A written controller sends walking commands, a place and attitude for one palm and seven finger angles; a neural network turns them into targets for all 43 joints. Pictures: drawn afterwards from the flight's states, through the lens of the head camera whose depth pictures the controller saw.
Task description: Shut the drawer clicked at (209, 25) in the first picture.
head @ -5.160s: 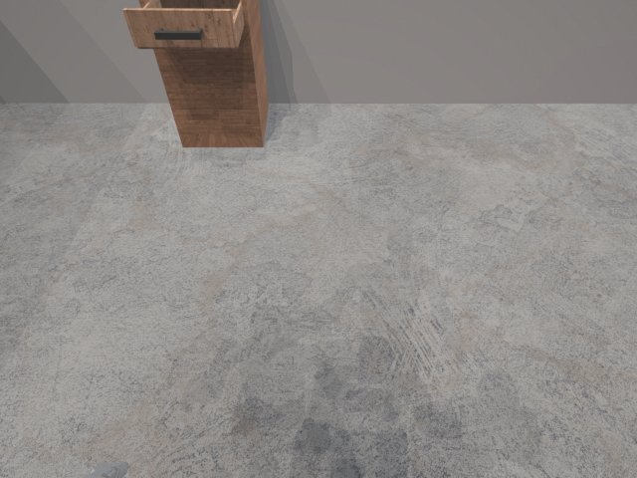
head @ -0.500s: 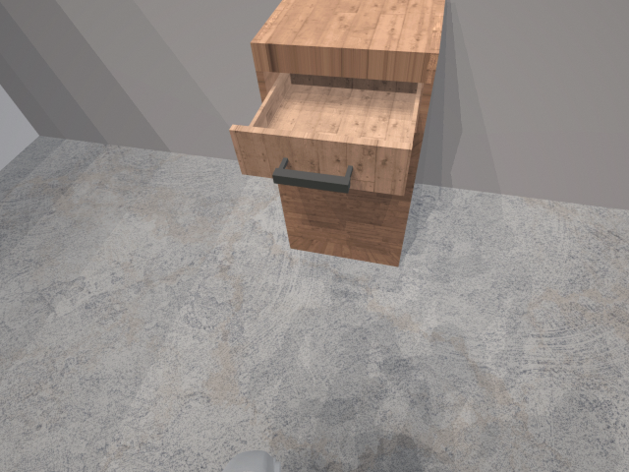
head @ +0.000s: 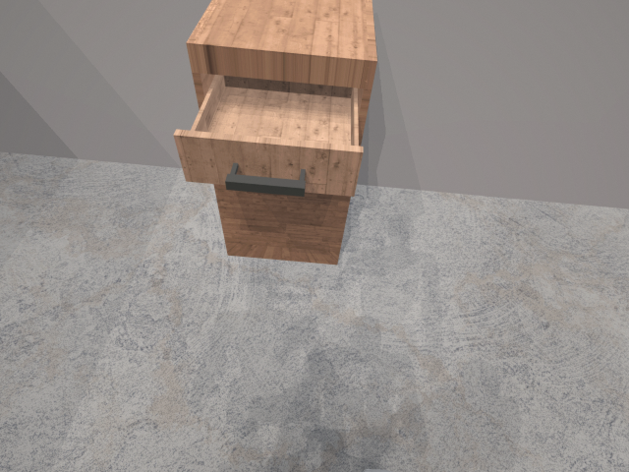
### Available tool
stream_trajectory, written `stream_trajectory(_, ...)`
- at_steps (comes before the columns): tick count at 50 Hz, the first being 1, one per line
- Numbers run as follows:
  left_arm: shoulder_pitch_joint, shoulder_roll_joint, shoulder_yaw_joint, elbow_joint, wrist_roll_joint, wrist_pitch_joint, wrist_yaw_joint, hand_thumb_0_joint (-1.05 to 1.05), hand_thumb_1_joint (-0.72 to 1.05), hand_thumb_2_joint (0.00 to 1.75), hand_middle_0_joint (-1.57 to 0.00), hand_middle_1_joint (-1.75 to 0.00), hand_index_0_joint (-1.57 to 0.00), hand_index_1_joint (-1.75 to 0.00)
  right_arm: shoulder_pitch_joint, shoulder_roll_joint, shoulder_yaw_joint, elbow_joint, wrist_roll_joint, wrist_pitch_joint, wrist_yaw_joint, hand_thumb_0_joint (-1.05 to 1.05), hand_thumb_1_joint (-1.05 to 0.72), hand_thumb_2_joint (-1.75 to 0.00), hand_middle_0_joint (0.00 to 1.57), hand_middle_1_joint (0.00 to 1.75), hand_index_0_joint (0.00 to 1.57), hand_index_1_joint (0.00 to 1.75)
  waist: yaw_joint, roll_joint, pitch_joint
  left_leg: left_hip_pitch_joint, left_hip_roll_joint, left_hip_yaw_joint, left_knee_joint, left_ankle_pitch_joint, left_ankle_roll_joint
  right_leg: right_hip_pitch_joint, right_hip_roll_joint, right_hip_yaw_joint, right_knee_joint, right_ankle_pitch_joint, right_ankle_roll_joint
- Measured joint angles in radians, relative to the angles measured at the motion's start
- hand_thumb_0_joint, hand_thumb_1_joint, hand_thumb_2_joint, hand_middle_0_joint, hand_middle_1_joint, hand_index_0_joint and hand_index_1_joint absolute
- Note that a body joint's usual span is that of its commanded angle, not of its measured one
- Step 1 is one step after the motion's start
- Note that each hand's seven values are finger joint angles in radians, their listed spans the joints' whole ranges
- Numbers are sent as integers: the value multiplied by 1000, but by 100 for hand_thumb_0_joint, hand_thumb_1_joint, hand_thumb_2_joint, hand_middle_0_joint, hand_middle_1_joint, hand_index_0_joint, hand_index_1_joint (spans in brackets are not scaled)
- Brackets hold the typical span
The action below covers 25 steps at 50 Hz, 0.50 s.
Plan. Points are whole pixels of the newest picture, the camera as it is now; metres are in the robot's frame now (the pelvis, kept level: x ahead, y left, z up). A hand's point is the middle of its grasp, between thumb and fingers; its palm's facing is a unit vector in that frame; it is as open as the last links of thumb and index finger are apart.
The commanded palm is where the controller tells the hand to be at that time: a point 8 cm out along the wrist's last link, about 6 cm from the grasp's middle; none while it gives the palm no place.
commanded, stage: take the last steps up to it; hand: left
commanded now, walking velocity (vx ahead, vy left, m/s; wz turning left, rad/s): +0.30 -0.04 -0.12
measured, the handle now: (267, 178) +0.67 +0.13 -0.09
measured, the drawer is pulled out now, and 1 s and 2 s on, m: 0.24 0.24 0.24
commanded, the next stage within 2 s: come to a stop and stand still in 0.86 s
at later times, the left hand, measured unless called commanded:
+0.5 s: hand out of the picture +0.06 +0.16 -0.19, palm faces +0.02 -0.98 -0.18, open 7.3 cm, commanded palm none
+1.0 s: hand (256, 335) +0.35 +0.11 -0.17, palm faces -0.02 -0.97 -0.24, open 7.3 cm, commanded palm none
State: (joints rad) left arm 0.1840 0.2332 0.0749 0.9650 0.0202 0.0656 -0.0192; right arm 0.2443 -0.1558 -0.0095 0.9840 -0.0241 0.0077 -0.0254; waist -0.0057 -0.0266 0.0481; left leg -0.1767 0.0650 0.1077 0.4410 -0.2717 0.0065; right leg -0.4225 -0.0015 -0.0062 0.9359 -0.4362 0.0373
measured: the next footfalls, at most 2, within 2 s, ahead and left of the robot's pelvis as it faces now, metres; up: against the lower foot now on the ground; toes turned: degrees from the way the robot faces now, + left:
right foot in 0.18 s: +0.03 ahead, -0.14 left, +0.00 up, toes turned -7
left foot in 0.54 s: +0.23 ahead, +0.10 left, +0.00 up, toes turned +7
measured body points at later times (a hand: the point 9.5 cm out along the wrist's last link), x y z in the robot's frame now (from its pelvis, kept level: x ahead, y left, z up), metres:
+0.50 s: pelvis +0.10 -0.02 -0.01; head +0.13 -0.02 +0.44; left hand +0.07 +0.21 -0.17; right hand +0.13 -0.27 -0.16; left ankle +0.17 +0.10 -0.73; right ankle -0.01 -0.14 -0.74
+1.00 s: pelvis +0.27 -0.07 -0.01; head +0.28 -0.10 +0.43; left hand +0.36 +0.17 -0.15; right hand +0.22 -0.28 -0.19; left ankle +0.20 +0.08 -0.70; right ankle +0.30 -0.16 -0.74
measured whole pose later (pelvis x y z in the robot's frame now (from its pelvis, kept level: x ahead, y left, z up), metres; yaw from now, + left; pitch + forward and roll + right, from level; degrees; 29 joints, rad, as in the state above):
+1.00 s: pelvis +0.27 -0.07 -0.01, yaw -2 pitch -1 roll +1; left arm 0.17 0.15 0.05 1.03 0.02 -0.06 0.00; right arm 0.32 -0.16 -0.04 1.14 -0.01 0.01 0.00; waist -0.02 0.05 0.06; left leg -0.28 0.08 0.08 0.92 -0.50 -0.01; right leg -0.31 -0.06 -0.15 0.60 -0.27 -0.05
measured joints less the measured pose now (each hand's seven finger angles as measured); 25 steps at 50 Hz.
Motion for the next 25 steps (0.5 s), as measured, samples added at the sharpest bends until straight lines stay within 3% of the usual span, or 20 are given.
stream_trajectory(5, -1, -19, -14, 32, 1, -7, -13, 1, 91, 90, -20, -30, -19, -30, 30, -9, -15, 29, -6, -16, 7, 1, -91, -89, 20, 30, 21, 30, -28, 30, -1, 14, 26, 24, 7, -19, -16, 104, -24, -49, -192, -34, -11)
stream_trajectory(8, -6, -34, -20, 42, 1, -30, -19, 1, 91, 90, -20, -30, -19, -30, 65, -23, -23, 56, -3, -17, 11, 1, -91, -89, 20, 30, 21, 30, -39, 44, -7, 7, 39, 29, 58, -57, -36, 198, -19, -78, -382, 60, -31)
stream_trajectory(10, -11, -49, -24, 49, 1, -58, -13, 1, 91, 90, -20, -30, -20, -30, 87, -39, -27, 81, 6, -12, 13, 1, -91, -89, 20, 30, 21, 30, -37, 62, -6, -33, 52, 14, 179, -141, -41, 232, -10, -87, -436, 132, -55)
stream_trajectory(12, 0, -72, -31, 54, -2, -81, -3, 1, 91, 90, -20, -30, -20, -30, 93, -54, -31, 110, 5, 10, 17, 1, -91, -89, 20, 30, 21, 30, -31, 83, -9, -107, 46, -26, 364, -223, -33, 250, 0, -100, -425, 111, -61)
stream_trajectory(16, 61, -78, -25, 75, 0, -99, 22, 0, 93, 90, -20, -30, -20, -30, 76, -61, -43, 123, 1, 18, 29, 1, -91, -89, 20, 30, 20, 30, -19, 71, -20, -239, 41, -24, 548, -160, -36, 320, -2, -98, -500, 110, -60)
stream_trajectory(20, 115, -69, -31, 121, 4, -100, 23, 0, 93, 90, -20, -30, -20, -30, 37, -53, -48, 93, 3, 4, 42, 1, -91, -89, 19, 30, 20, 30, -20, 52, -14, -297, 52, -4, 463, -69, -41, 376, -7, -97, -556, 109, -54)
stream_trajectory(25, 170, -67, -33, 167, 6, -97, 19, 1, 92, 90, -20, -30, -20, -30, -18, -35, -42, 64, 6, -19, 52, 1, -91, -89, 19, 30, 20, 30, 2, 28, 6, -256, 43, 11, 259, -6, -23, 426, -18, -91, -542, 50, -29)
